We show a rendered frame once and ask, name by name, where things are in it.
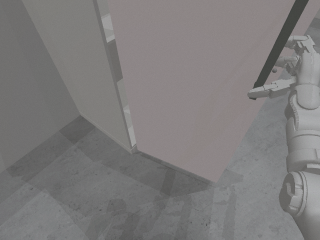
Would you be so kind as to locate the robot right upper arm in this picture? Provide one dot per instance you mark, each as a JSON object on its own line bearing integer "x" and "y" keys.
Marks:
{"x": 300, "y": 197}

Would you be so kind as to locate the handle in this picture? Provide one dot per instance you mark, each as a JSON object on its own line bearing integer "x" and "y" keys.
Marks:
{"x": 290, "y": 23}

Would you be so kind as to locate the robot right hand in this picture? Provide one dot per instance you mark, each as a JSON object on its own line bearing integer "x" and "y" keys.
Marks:
{"x": 306, "y": 69}

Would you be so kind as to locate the robot right forearm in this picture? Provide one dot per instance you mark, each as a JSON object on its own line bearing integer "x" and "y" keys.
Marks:
{"x": 303, "y": 129}

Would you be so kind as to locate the fridge door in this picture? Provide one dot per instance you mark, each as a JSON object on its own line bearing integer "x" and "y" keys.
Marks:
{"x": 187, "y": 67}

